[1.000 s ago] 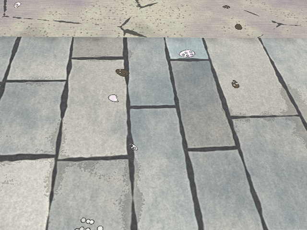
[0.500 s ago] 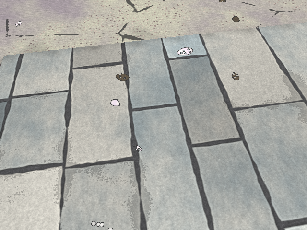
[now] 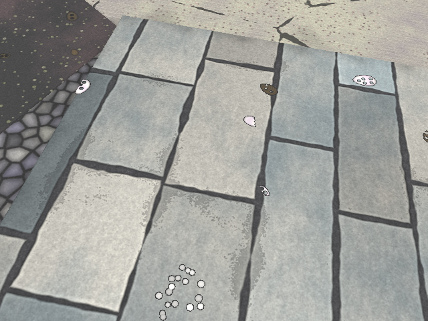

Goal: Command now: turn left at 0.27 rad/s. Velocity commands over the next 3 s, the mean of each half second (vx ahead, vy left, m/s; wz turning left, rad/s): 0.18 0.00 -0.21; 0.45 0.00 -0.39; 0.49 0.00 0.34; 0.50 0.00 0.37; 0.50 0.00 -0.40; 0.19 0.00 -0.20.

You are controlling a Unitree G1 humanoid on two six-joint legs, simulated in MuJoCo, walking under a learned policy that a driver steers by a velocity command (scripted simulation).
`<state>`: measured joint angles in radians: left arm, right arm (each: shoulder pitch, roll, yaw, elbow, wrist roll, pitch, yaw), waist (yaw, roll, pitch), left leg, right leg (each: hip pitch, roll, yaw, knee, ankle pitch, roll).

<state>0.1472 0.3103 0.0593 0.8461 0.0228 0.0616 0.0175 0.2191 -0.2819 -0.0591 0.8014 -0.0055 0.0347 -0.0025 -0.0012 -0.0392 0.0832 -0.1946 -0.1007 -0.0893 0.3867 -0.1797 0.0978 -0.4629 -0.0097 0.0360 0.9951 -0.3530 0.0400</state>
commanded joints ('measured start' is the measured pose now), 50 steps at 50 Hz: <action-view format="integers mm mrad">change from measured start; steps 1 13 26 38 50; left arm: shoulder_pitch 8 83 345 336 -70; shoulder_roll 67 22 80 60 -19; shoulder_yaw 12 -16 29 19 -24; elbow -41 20 101 7 -96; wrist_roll -3 3 -17 -9 28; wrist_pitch -6 -53 -115 -120 -101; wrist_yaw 4 -14 -8 -17 -77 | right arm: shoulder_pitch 46 2 -269 120 150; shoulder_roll -124 -146 -67 -253 -70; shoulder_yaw -21 -8 24 -33 12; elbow -34 27 -105 -49 64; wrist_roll -12 -18 -34 -41 -3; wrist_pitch -13 -19 -78 -92 -143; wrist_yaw -11 -29 42 -16 16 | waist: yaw -27 7 64 -45 -11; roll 141 107 -43 238 123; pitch -103 25 8 -303 -12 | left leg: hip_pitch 152 -60 -539 386 37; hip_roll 273 296 112 525 285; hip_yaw -226 -248 118 -717 -32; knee -106 -138 477 -162 -260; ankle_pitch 253 -484 -38 -523 166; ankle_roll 126 116 -141 111 109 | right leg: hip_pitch -63 260 509 -138 -124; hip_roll -11 50 -121 86 -52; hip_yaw -6 -58 317 114 -51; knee -65 -534 -807 251 -208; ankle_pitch -4 -70 421 -146 218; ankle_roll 6 -131 -279 -127 -58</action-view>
